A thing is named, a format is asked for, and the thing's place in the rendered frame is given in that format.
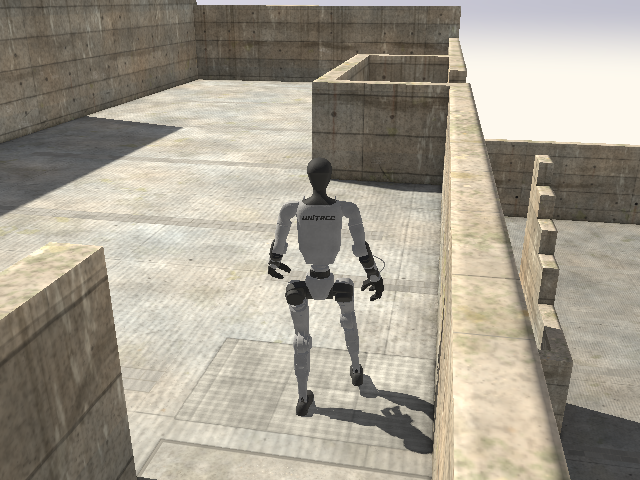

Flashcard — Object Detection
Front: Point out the left robot hand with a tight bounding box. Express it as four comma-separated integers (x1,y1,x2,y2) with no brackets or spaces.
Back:
268,263,291,279

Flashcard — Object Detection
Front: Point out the robot right forearm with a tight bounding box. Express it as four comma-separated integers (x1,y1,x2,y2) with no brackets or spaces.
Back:
359,241,381,282

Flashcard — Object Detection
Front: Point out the robot left forearm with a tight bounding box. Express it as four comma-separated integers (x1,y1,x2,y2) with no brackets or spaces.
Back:
268,239,283,269

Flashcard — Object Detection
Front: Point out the right robot shin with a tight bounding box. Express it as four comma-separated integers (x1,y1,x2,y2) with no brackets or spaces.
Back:
344,311,360,373

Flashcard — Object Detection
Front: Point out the robot torso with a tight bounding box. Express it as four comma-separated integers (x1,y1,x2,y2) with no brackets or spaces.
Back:
296,196,343,300

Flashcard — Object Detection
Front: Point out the robot left upper arm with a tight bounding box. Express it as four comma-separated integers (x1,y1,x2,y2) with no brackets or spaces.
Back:
272,201,299,255

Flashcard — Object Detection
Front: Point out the right robot hand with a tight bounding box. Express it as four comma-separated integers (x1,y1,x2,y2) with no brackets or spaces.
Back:
361,277,384,301

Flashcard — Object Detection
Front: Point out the robot right upper arm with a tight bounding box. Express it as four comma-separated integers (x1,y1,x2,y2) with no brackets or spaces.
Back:
340,201,368,257

